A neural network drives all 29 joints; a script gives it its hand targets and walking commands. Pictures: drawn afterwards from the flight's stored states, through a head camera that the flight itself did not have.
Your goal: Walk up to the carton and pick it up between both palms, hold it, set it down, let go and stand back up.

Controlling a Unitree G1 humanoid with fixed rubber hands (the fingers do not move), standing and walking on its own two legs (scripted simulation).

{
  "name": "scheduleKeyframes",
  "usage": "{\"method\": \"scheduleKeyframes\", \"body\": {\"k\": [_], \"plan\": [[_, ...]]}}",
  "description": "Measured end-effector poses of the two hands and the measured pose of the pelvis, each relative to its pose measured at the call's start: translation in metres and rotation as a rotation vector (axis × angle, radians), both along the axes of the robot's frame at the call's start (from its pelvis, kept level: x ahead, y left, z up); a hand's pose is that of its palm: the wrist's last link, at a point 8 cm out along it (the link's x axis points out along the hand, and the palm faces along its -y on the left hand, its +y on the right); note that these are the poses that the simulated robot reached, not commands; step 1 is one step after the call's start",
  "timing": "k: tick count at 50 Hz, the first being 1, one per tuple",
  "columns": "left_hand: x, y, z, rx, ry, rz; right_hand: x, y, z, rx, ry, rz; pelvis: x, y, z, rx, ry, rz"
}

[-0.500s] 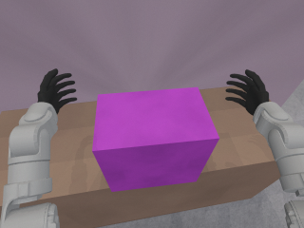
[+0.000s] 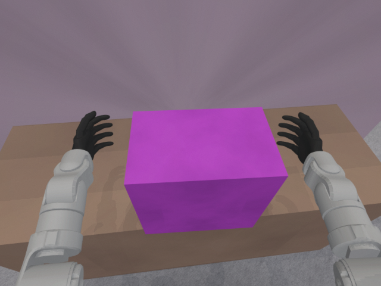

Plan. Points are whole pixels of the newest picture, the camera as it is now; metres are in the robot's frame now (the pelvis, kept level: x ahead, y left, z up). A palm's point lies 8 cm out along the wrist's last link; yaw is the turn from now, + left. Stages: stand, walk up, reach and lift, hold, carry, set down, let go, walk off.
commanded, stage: reach and lift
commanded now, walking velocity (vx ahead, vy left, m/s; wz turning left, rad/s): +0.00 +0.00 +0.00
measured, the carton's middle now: (199, 175) +0.36 +0.01 -0.04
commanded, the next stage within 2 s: none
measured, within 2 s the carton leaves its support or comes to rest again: neither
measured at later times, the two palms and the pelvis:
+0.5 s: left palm (101, 166) +0.35 +0.24 +0.02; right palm (291, 167) +0.37 -0.20 +0.01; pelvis +0.00 +0.00 -0.01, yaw +0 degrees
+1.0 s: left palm (115, 165) +0.36 +0.21 +0.01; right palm (281, 164) +0.37 -0.18 +0.01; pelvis -0.02 +0.00 -0.03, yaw +0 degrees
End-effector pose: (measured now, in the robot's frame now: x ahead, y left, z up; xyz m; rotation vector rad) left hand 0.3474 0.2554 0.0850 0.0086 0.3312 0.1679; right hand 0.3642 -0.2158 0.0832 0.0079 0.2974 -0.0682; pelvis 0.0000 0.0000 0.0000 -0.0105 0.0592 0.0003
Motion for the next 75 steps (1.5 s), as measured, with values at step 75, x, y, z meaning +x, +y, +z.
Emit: {"method": "scheduleKeyframes", "body": {"k": [75], "plan": [[0.01,-0.044,-0.078,-0.005,-0.107,0.028,0.007,0.036,-0.07,-0.045,-0.037,0.01,-0.017,-0.004,-0.021,-0.01,0.231,0.014]]}}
